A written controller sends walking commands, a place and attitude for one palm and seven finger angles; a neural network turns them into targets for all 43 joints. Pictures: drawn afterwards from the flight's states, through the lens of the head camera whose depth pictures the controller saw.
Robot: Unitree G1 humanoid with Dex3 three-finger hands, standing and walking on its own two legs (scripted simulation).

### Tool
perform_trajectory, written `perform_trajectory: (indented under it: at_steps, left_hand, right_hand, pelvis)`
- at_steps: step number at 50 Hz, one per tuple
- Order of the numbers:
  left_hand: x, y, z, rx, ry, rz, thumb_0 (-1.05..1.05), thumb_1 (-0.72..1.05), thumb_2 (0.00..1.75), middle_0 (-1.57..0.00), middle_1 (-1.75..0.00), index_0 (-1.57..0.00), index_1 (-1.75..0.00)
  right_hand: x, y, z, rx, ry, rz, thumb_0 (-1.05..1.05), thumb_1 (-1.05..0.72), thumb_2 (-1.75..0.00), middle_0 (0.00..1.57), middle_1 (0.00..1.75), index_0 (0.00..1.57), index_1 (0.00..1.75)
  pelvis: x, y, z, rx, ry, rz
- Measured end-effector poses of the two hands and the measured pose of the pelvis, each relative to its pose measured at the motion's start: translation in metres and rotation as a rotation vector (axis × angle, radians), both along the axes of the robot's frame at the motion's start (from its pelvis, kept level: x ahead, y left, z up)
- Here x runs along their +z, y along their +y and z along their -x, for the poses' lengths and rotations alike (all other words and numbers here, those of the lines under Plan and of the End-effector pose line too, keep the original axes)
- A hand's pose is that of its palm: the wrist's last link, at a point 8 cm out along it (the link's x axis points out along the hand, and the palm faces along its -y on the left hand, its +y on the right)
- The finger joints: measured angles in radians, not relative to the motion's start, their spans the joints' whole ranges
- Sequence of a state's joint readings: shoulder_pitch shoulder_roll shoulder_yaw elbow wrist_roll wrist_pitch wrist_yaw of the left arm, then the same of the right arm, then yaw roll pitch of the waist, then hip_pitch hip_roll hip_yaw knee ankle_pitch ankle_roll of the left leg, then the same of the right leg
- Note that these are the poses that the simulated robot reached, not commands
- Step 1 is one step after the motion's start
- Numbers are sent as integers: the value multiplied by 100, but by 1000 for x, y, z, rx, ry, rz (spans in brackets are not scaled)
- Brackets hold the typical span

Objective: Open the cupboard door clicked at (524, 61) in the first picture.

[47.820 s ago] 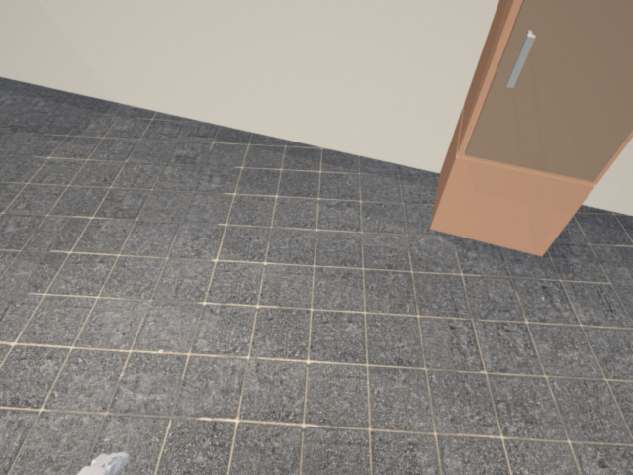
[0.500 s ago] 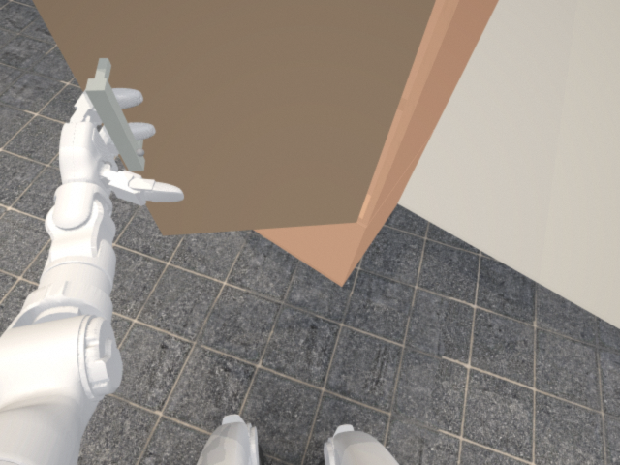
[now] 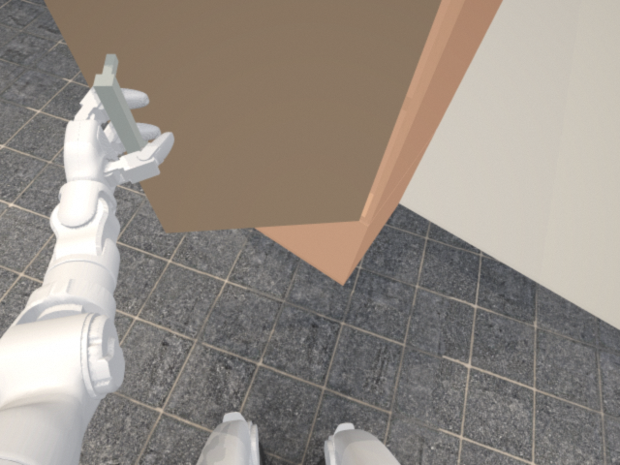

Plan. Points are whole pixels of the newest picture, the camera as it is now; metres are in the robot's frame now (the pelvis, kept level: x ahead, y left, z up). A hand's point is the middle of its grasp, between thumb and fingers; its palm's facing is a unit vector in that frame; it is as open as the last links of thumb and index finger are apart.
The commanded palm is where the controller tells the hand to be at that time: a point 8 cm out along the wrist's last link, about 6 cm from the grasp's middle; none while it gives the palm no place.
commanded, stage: close the thumb around the handle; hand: left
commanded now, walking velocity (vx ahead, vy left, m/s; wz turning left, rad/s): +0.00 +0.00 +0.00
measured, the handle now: (127, 115) +0.55 +0.21 +0.08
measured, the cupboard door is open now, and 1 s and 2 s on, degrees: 41 68 82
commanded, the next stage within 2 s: pull the door open along its arc in 0.22 s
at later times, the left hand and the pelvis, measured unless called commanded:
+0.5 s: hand (145, 150) +0.50 +0.18 +0.08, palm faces +0.07 -1.00 -0.01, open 5.5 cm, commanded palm +0.45 +0.22 +0.08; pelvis +0.01 -0.01 +0.00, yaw +0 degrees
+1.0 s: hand (195, 266) +0.33 +0.11 +0.08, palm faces +0.25 -0.96 +0.10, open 6.0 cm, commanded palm +0.27 +0.16 +0.08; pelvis +0.03 -0.01 +0.02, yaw +1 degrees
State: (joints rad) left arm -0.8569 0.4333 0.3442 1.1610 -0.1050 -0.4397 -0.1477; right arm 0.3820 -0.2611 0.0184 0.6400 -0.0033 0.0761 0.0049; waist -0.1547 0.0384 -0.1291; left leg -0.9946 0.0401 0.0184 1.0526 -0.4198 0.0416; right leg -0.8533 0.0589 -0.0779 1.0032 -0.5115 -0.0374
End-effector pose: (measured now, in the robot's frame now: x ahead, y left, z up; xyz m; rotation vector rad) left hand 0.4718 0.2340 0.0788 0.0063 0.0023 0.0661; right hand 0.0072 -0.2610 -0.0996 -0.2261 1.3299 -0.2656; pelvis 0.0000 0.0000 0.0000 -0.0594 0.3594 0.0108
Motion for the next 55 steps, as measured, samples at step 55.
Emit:
perform_trajectory:
  at_steps: [55]
  left_hand:
    - [2,-112,208,274,9,81,3,70,73,-33,-132,-36,-132]
  right_hand:
    - [40,45,-207,297,-549,-185,1,-91,-90,20,30,19,30]
  pelvis:
    - [16,-15,-23,13,-141,-57]
